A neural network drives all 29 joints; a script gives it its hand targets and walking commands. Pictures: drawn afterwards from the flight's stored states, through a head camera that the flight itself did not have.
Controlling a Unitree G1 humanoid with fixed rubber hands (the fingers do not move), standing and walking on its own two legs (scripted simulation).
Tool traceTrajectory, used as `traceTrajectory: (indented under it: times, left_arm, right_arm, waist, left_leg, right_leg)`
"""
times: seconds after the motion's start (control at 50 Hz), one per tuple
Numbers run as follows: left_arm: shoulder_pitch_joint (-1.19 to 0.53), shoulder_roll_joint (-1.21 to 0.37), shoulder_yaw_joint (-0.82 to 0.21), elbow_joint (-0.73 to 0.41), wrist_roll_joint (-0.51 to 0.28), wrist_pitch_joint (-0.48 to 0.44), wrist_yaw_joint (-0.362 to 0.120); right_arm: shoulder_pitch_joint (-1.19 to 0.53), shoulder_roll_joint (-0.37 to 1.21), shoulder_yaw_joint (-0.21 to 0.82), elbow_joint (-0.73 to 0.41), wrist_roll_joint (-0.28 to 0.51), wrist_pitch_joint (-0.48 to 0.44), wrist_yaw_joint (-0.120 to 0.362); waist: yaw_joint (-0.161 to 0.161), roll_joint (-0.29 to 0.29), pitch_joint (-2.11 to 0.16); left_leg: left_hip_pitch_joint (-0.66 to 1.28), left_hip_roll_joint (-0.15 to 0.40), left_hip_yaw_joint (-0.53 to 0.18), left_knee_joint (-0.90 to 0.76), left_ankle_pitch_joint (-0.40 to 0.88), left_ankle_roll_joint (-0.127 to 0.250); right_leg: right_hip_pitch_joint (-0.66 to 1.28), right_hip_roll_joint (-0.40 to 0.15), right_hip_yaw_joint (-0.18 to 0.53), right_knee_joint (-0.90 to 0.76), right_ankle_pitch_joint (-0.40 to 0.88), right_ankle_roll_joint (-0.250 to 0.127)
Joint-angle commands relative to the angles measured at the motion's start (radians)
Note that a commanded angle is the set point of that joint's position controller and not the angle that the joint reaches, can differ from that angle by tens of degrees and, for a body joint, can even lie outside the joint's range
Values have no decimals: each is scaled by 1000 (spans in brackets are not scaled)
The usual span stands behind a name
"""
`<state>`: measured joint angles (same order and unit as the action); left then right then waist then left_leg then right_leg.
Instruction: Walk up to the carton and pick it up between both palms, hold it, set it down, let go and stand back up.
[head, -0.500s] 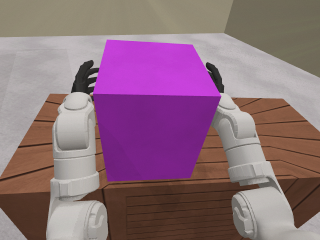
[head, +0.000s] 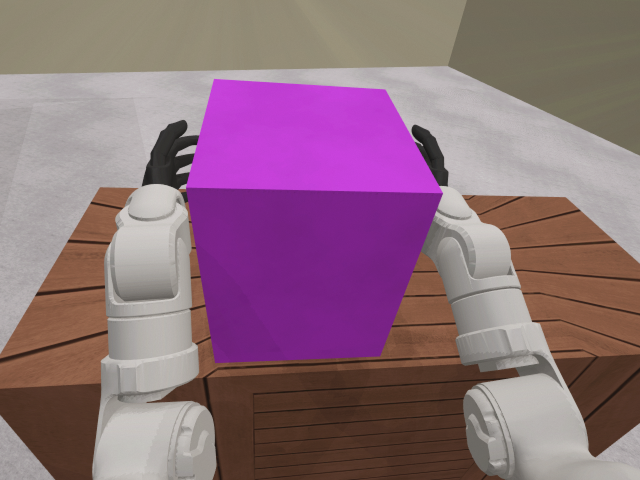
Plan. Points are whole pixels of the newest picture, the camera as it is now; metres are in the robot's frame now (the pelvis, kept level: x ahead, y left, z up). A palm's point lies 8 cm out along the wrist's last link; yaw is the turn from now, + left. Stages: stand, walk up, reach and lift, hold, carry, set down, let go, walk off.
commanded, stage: hold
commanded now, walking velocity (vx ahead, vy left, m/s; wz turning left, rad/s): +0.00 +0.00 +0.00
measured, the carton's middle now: (301, 224) +0.36 +0.01 +0.20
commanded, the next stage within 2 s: none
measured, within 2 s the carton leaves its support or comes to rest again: neither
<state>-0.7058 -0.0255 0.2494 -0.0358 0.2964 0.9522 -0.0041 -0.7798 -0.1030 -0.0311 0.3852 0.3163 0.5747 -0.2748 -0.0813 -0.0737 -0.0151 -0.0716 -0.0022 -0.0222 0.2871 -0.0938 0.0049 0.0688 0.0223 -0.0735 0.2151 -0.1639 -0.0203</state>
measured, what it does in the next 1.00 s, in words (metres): stands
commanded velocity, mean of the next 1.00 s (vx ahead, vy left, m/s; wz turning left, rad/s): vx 0.00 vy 0.00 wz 0.00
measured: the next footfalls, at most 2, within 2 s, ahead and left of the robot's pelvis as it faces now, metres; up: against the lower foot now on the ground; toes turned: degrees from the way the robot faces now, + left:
none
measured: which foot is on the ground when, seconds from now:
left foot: down 0.00-1.00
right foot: down 0.00-1.00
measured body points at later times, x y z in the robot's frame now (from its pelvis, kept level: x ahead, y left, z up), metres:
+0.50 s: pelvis +0.00 +0.00 +0.00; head -0.05 +0.04 +0.45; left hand +0.37 +0.15 +0.24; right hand +0.38 -0.14 +0.25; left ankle +0.05 +0.11 -0.75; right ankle -0.02 -0.10 -0.75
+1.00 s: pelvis +0.00 +0.00 +0.00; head -0.05 +0.04 +0.45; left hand +0.37 +0.15 +0.24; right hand +0.38 -0.14 +0.25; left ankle +0.05 +0.11 -0.75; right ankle -0.02 -0.10 -0.75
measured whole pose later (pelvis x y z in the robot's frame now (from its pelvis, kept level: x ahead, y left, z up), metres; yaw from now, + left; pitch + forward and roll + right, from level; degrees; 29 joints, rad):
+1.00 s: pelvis +0.00 +0.00 +0.00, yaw +0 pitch -7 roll -1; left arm -0.71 -0.03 0.25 -0.04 0.30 0.95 -0.01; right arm -0.78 -0.10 -0.03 0.39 0.32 0.58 -0.28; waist -0.08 -0.07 -0.02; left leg -0.07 0.00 -0.02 0.29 -0.09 0.00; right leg 0.07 0.02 -0.07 0.22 -0.16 -0.02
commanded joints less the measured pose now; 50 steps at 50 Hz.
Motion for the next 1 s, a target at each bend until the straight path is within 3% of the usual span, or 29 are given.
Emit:
traceTrajectory:
  times: [0.0, 0.98]
  left_arm:
    - [-695, -429, -414, -134, -165, -71, -129]
    - [-693, -429, -413, -131, -165, -71, -130]
  right_arm:
    - [-764, 381, 257, -233, 68, -38, 28]
    - [-767, 382, 256, -233, 67, -39, 28]
  waist:
    - [-9, 100, -377]
    - [-9, 100, -377]
  left_leg:
    - [251, -26, 29, 11, 229, -28]
    - [249, -26, 29, 11, 226, -27]
  right_leg:
    - [-91, 17, -17, -46, 186, 63]
    - [-91, 17, -17, -46, 185, 63]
